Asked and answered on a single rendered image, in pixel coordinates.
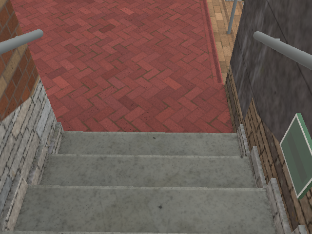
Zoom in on stairs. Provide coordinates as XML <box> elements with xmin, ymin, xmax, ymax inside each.
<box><xmin>207</xmin><ymin>0</ymin><xmax>244</xmax><ymax>85</ymax></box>
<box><xmin>0</xmin><ymin>131</ymin><xmax>277</xmax><ymax>234</ymax></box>

